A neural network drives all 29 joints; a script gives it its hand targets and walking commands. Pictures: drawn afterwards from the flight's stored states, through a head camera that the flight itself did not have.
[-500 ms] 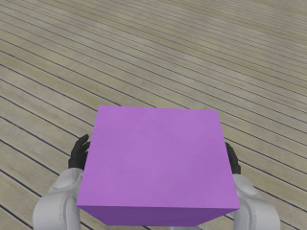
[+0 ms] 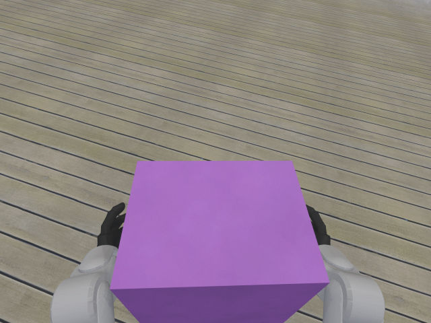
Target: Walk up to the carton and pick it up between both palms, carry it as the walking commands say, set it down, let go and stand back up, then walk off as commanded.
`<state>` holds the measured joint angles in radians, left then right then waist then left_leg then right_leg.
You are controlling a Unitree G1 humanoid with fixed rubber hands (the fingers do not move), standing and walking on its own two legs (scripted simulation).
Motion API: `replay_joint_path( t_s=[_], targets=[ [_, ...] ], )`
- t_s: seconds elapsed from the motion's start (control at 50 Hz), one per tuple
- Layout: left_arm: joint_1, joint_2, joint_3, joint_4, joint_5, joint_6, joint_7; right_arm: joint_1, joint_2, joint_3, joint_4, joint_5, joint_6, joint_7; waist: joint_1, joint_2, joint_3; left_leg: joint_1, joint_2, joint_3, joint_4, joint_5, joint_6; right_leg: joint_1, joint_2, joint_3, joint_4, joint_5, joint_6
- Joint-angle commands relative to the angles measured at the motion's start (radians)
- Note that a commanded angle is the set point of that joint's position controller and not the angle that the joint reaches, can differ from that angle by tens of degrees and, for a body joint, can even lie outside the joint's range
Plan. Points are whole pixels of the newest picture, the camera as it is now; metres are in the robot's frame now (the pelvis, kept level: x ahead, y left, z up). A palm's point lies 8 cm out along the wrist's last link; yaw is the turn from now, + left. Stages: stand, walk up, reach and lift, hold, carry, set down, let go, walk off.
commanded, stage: carry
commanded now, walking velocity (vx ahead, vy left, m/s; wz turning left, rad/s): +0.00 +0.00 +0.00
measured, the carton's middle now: (214, 256) +0.23 +0.01 +0.05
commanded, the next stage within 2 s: none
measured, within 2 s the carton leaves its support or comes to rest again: neither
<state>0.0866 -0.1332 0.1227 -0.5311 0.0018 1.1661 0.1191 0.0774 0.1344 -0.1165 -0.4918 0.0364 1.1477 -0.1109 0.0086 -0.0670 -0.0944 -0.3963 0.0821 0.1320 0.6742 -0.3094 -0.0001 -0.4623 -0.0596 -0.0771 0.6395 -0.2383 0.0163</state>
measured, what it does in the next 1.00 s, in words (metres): stands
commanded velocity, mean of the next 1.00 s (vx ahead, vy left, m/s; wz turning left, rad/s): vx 0.00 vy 0.00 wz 0.00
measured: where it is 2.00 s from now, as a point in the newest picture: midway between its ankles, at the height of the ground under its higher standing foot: outside the picture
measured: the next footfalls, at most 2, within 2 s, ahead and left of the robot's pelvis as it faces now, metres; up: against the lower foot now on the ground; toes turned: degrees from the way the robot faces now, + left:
none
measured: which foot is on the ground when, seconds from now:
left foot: down 0.00-1.00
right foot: down 0.00-1.00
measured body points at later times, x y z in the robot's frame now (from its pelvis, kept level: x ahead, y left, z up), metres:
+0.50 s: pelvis -0.04 +0.00 -0.01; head -0.05 +0.00 +0.44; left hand +0.20 +0.15 +0.06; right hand +0.19 -0.18 +0.06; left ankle +0.02 +0.12 -0.72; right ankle +0.03 -0.12 -0.72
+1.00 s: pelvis -0.03 +0.01 +0.01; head -0.03 +0.02 +0.46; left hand +0.23 +0.17 +0.08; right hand +0.21 -0.16 +0.08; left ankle +0.02 +0.11 -0.72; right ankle +0.03 -0.12 -0.72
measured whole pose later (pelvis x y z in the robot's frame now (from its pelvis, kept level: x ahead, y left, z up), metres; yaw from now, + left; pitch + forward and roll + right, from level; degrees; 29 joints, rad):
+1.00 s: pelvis -0.03 +0.01 +0.01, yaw -1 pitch +3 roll +0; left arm 0.01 -0.13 0.13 -0.48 -0.02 1.15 0.12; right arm 0.04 0.13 -0.13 -0.50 0.01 1.15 -0.12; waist 0.00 -0.01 -0.07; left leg -0.41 0.03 0.12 0.58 -0.23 0.03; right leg -0.43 -0.07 -0.08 0.57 -0.20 0.02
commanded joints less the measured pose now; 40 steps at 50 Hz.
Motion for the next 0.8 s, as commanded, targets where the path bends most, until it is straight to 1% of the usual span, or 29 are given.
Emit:
replay_joint_path(
  t_s=[0.0,0.04,0.08,0.12,0.16,0.2,0.22,0.26,0.28,0.3,0.32,0.34,0.36,0.38,0.42,0.44,0.46,0.48,0.5,0.52,0.54,0.58,0.6,0.62,0.64,0.66,0.68,0.72,0.78],
  targets=[
    [-0.537,-0.746,-0.802,-0.171,-0.274,-0.009,-0.137,-0.470,0.711,0.676,-0.154,0.170,-0.008,0.122,0.004,0.187,-0.112,-0.063,0.117,-0.127,-0.297,-0.329,-0.003,0.124,-0.056,0.054,-0.151,-0.126,0.006],
    [-0.517,-0.732,-0.784,-0.143,-0.278,0.010,-0.136,-0.471,0.688,0.666,-0.172,0.158,0.007,0.108,-0.001,0.114,-0.090,-0.011,0.090,-0.105,-0.249,-0.313,-0.012,0.026,-0.089,0.109,-0.252,-0.267,0.007],
    [-0.509,-0.718,-0.765,-0.113,-0.277,0.022,-0.137,-0.469,0.677,0.664,-0.164,0.149,0.022,0.101,-0.007,0.055,-0.094,0.037,0.059,-0.088,-0.200,-0.277,-0.010,-0.025,-0.091,0.116,-0.306,-0.344,0.014],
    [-0.505,-0.715,-0.749,-0.104,-0.274,0.021,-0.137,-0.482,0.684,0.678,-0.168,0.155,0.028,0.098,-0.010,-0.023,-0.102,0.078,0.044,-0.070,-0.162,-0.190,-0.016,-0.028,-0.098,0.108,-0.323,-0.328,0.019],
    [-0.521,-0.721,-0.746,-0.109,-0.274,0.020,-0.137,-0.489,0.704,0.685,-0.160,0.162,0.034,0.099,-0.013,-0.045,-0.115,0.098,0.018,-0.048,-0.120,-0.155,-0.013,-0.034,-0.099,0.098,-0.329,-0.337,0.023],
    [-0.494,-0.725,-0.722,-0.082,-0.256,0.020,-0.137,-0.525,0.717,0.703,-0.173,0.182,0.035,0.103,-0.014,-0.104,-0.125,0.113,-0.004,-0.036,-0.079,-0.174,0.000,-0.056,-0.102,0.095,-0.347,-0.387,0.026],
    [-0.497,-0.736,-0.721,-0.080,-0.255,0.017,-0.137,-0.542,0.728,0.713,-0.179,0.192,0.034,0.104,-0.017,-0.116,-0.135,0.134,-0.018,-0.022,-0.053,-0.150,0.001,-0.068,-0.109,0.099,-0.360,-0.405,0.025],
    [-0.523,-0.746,-0.735,-0.111,-0.258,0.011,-0.134,-0.537,0.745,0.713,-0.183,0.209,0.030,0.112,-0.022,-0.064,-0.143,0.135,-0.020,-0.031,-0.073,-0.173,0.007,-0.081,-0.101,0.063,-0.309,-0.393,0.026],
    [-0.521,-0.751,-0.733,-0.112,-0.254,0.013,-0.132,-0.543,0.750,0.714,-0.189,0.215,0.029,0.113,-0.022,-0.016,-0.153,0.106,-0.003,-0.067,-0.113,-0.219,0.020,-0.066,-0.078,0.032,-0.252,-0.372,0.032],
    [-0.511,-0.754,-0.729,-0.113,-0.247,0.011,-0.129,-0.558,0.748,0.715,-0.196,0.223,0.027,0.115,-0.018,0.054,-0.136,0.043,0.034,-0.124,-0.210,-0.286,0.032,-0.041,-0.047,0.009,-0.179,-0.347,0.035],
    [-0.514,-0.762,-0.735,-0.124,-0.246,0.008,-0.126,-0.558,0.743,0.711,-0.194,0.226,0.027,0.118,-0.011,0.176,-0.146,-0.058,0.107,-0.221,-0.348,-0.386,0.045,0.050,-0.006,-0.028,-0.015,-0.253,0.036],
    [-0.499,-0.757,-0.723,-0.110,-0.237,0.009,-0.123,-0.554,0.730,0.705,-0.183,0.232,0.030,0.120,-0.005,0.251,-0.149,-0.161,0.183,-0.297,-0.460,-0.478,0.066,0.132,0.017,-0.056,0.171,-0.157,0.036],
    [-0.525,-0.760,-0.728,-0.136,-0.239,0.003,-0.121,-0.554,0.744,0.703,-0.170,0.236,0.030,0.122,0.002,0.281,-0.151,-0.209,0.204,-0.278,-0.472,-0.494,0.083,0.169,0.003,-0.036,0.234,-0.121,0.025],
    [-0.524,-0.770,-0.727,-0.136,-0.238,0.001,-0.123,-0.569,0.753,0.712,-0.175,0.236,0.030,0.124,0.011,0.265,-0.170,-0.221,0.190,-0.229,-0.436,-0.450,0.085,0.199,-0.004,-0.022,0.223,-0.093,0.016],
    [-0.539,-0.788,-0.729,-0.142,-0.246,-0.003,-0.127,-0.611,0.766,0.727,-0.201,0.240,0.020,0.127,0.021,0.214,-0.178,-0.168,0.128,-0.147,-0.318,-0.353,0.050,0.201,-0.012,-0.003,0.041,-0.064,-0.010],
    [-0.513,-0.777,-0.719,-0.124,-0.243,-0.001,-0.128,-0.589,0.764,0.729,-0.187,0.234,0.019,0.124,0.016,0.138,-0.179,-0.110,0.096,-0.125,-0.231,-0.274,0.040,0.179,-0.034,0.034,-0.101,-0.054,-0.025],
    [-0.532,-0.771,-0.723,-0.133,-0.244,-0.004,-0.132,-0.576,0.768,0.734,-0.182,0.225,0.016,0.122,0.002,0.070,-0.194,-0.059,0.063,-0.102,-0.133,-0.145,0.027,0.165,-0.094,0.122,-0.199,-0.026,-0.036],
    [-0.537,-0.764,-0.724,-0.122,-0.248,-0.006,-0.132,-0.559,0.756,0.736,-0.181,0.216,0.016,0.118,-0.009,-0.031,-0.176,-0.065,0.021,-0.078,-0.087,-0.071,-0.003,0.128,-0.152,0.227,-0.265,-0.132,-0.055],
    [-0.524,-0.775,-0.720,-0.104,-0.249,-0.009,-0.133,-0.562,0.759,0.741,-0.185,0.220,0.019,0.117,-0.011,-0.094,-0.196,0.021,-0.003,-0.056,0.004,-0.056,-0.013,0.049,-0.183,0.264,-0.326,-0.245,-0.083],
    [-0.526,-0.781,-0.726,-0.118,-0.256,-0.016,-0.137,-0.573,0.764,0.748,-0.201,0.221,0.016,0.120,-0.013,-0.129,-0.217,0.113,-0.013,-0.044,0.085,-0.049,-0.015,-0.014,-0.189,0.252,-0.369,-0.318,-0.086],
    [-0.505,-0.778,-0.719,-0.104,-0.252,-0.016,-0.138,-0.559,0.762,0.744,-0.190,0.216,0.016,0.117,-0.014,-0.125,-0.220,0.140,-0.019,-0.045,0.101,-0.041,-0.013,-0.035,-0.185,0.233,-0.382,-0.322,-0.079],
    [-0.499,-0.779,-0.721,-0.100,-0.255,-0.019,-0.142,-0.553,0.768,0.743,-0.187,0.221,0.010,0.118,-0.020,-0.093,-0.220,0.173,-0.016,-0.043,0.023,-0.013,-0.003,-0.044,-0.152,0.160,-0.348,-0.279,-0.044],
    [-0.504,-0.783,-0.726,-0.104,-0.257,-0.021,-0.141,-0.548,0.768,0.738,-0.187,0.222,0.007,0.119,-0.023,-0.075,-0.217,0.174,-0.007,-0.062,-0.066,0.004,-0.004,-0.030,-0.127,0.126,-0.299,-0.236,-0.033],
    [-0.512,-0.782,-0.739,-0.107,-0.263,-0.022,-0.141,-0.542,0.762,0.728,-0.188,0.219,0.003,0.119,-0.021,0.000,-0.210,0.155,0.010,-0.095,-0.149,0.007,0.003,-0.018,-0.099,0.098,-0.240,-0.205,-0.020],
    [-0.525,-0.782,-0.749,-0.118,-0.268,-0.022,-0.142,-0.525,0.763,0.719,-0.173,0.213,0.002,0.120,-0.017,0.059,-0.196,0.106,0.045,-0.156,-0.220,-0.040,0.013,0.006,-0.078,0.085,-0.194,-0.185,-0.016],
    [-0.520,-0.778,-0.752,-0.124,-0.266,-0.021,-0.142,-0.520,0.763,0.719,-0.168,0.214,0.001,0.121,-0.010,0.095,-0.198,0.063,0.068,-0.187,-0.249,-0.108,0.028,0.051,-0.065,0.081,-0.177,-0.145,-0.015],
    [-0.515,-0.773,-0.751,-0.130,-0.260,-0.022,-0.140,-0.520,0.759,0.720,-0.166,0.215,0.000,0.125,-0.007,0.124,-0.204,0.059,0.071,-0.180,-0.254,-0.096,0.026,0.079,-0.064,0.083,-0.169,-0.088,-0.019],
    [-0.533,-0.778,-0.748,-0.131,-0.257,-0.027,-0.139,-0.535,0.767,0.720,-0.164,0.214,-0.004,0.127,-0.007,0.111,-0.228,0.065,0.086,-0.186,-0.269,-0.046,0.017,0.113,-0.065,0.079,-0.146,-0.030,-0.024],
    [-0.522,-0.786,-0.759,-0.121,-0.259,-0.027,-0.144,-0.526,0.760,0.720,-0.179,0.205,-0.009,0.128,-0.007,0.106,-0.239,0.085,0.075,-0.157,-0.253,0.014,0.008,0.131,-0.083,0.082,-0.168,-0.001,-0.021]
  ],
)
